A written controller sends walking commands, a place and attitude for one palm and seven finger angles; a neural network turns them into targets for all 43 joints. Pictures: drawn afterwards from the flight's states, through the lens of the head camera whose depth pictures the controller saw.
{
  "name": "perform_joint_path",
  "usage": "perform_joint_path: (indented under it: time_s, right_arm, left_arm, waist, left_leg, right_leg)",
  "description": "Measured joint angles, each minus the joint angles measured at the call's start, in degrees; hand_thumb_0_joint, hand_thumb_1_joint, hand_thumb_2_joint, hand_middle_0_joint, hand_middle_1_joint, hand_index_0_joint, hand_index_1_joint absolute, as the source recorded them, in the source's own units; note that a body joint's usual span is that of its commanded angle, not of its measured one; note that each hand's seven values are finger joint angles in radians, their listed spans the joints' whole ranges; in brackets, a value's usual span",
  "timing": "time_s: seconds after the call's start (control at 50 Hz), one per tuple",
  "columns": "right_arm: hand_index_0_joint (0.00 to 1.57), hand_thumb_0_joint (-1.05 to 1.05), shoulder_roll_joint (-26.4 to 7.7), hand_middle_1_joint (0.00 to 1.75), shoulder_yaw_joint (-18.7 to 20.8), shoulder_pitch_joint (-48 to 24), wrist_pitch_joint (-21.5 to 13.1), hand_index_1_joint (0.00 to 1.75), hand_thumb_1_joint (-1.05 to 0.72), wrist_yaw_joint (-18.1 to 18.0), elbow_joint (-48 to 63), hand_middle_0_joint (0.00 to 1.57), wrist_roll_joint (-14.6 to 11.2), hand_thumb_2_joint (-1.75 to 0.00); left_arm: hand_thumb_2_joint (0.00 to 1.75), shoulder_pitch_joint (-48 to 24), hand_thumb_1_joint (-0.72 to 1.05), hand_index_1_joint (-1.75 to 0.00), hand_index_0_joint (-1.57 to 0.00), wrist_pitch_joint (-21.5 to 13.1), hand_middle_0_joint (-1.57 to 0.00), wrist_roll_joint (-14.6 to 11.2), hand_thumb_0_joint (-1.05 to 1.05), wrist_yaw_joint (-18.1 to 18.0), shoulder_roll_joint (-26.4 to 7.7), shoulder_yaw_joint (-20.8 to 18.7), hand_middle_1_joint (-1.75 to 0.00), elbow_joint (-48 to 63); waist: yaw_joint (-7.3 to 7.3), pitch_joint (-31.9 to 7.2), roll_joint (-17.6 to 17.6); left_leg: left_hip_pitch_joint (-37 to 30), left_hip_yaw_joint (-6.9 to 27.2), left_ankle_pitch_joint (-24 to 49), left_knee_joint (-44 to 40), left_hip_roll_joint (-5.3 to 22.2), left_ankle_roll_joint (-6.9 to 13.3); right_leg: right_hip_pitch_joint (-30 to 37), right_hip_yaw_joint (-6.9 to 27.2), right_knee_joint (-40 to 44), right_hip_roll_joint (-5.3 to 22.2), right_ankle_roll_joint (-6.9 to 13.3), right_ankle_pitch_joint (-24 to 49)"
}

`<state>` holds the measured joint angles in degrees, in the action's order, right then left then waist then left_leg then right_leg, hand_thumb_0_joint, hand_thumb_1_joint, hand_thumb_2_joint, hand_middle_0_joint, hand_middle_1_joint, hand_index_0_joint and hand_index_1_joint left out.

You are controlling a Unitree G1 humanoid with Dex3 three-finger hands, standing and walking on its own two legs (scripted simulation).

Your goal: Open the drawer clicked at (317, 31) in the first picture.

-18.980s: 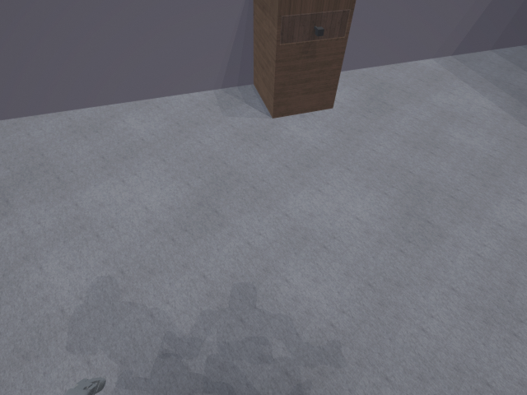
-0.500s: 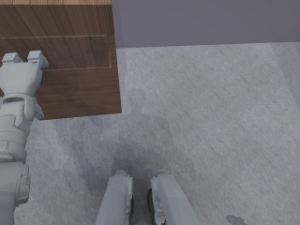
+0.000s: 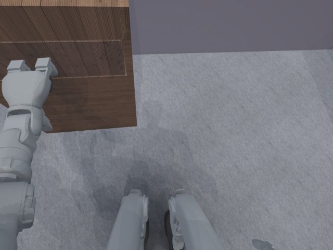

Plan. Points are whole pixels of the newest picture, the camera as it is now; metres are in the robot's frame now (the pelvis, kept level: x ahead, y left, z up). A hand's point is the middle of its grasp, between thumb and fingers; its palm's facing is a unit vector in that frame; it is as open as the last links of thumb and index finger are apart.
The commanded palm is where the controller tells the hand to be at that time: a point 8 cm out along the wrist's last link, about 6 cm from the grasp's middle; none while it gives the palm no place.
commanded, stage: close the thumb around the handle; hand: left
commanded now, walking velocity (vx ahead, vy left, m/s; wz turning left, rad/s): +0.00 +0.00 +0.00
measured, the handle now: (42, 76) +0.51 +0.31 -0.04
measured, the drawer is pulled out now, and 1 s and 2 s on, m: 0.00 0.01 0.07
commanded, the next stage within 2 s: pull the drawer open in 0.58 s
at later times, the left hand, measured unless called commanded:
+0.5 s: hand (40, 98) +0.46 +0.31 -0.06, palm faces -0.04 -0.04 -1.00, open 7.0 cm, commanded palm +0.46 +0.28 -0.01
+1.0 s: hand (41, 103) +0.45 +0.31 -0.06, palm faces -0.06 -0.08 -1.00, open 7.1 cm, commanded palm +0.43 +0.28 -0.01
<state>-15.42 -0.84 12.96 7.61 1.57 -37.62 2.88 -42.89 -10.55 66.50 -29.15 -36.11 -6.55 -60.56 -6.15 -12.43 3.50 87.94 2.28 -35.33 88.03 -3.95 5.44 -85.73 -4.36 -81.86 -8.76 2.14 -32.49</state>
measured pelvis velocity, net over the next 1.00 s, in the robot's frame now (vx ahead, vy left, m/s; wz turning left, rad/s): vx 0.01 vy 0.01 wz -0.02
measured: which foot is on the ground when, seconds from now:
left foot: down 0.00-1.00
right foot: down 0.00-1.00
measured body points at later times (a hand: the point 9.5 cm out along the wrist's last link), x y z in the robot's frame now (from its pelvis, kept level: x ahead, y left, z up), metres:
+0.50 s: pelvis +0.00 +0.00 +0.00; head +0.19 +0.04 +0.41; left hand +0.46 +0.31 -0.01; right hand +0.07 -0.27 -0.12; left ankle +0.03 +0.06 -0.56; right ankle +0.04 -0.10 -0.56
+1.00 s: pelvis +0.01 +0.01 +0.01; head +0.20 +0.04 +0.42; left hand +0.45 +0.31 -0.01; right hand +0.08 -0.26 -0.11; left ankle +0.03 +0.06 -0.56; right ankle +0.04 -0.10 -0.56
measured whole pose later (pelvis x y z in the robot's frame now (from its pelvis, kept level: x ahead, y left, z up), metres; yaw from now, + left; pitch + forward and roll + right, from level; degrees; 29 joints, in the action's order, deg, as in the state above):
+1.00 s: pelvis +0.01 +0.01 +0.01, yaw -1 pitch +35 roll -7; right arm -15.0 0.1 12.9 9.1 2.1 -37.5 2.9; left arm -34.4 -11.0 64.5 -28.9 -33.3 -9.5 -53.4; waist -5.4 -11.8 3.3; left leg 84.0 0.7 -35.7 84.9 -3.2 6.2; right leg -82.3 -2.3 -79.0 -9.3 1.5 -32.3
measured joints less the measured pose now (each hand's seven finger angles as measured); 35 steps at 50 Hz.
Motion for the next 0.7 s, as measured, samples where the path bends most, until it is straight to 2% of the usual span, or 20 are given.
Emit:
perform_joint_path:
  time_s: [0.14,0.42,0.7]
  right_arm:
    - [0.21,0.01,0.1,0.30,-0.2,0.4,-0.2,0.30,-0.90,-0.2,0.1,0.20,0.0,-0.90]
    - [0.21,0.01,0.1,0.30,0.0,0.6,0.0,0.30,-0.90,-0.1,-0.3,0.20,0.1,-0.90]
    - [0.21,0.01,0.1,0.30,0.0,-0.1,0.0,0.30,-0.90,0.0,-0.2,0.20,0.1,-0.90]
  left_arm:
    - [0.43,0.1,-0.20,-1.23,-0.30,0.1,-0.34,-0.3,0.00,1.0,-0.4,0.2,-1.24,-0.4]
    - [0.74,0.7,0.52,-1.31,-0.35,-0.7,-0.39,-0.6,0.00,0.6,-0.4,-0.6,-1.32,0.6]
    - [0.76,1.0,0.58,-1.35,-0.25,-1.1,-0.42,0.0,0.01,-0.5,0.1,-1.1,-1.35,0.5]
  waist:
    - [-0.29,-0.2,-0.1]
    - [0.07,0.0,0.0]
    - [0.00,0.0,-0.2]
  left_leg:
    - [-0.3,-0.1,0.2,-0.5,0.1,0.0]
    - [-0.1,-0.5,-0.1,-0.1,0.2,0.1]
    - [-0.1,-0.2,-0.1,-0.2,0.2,0.1]
  right_leg:
    - [0.2,0.2,0.4,-0.1,0.0,0.3]
    - [-0.1,0.4,-0.1,-0.2,0.0,0.0]
    - [0.0,0.2,0.1,-0.1,0.0,0.0]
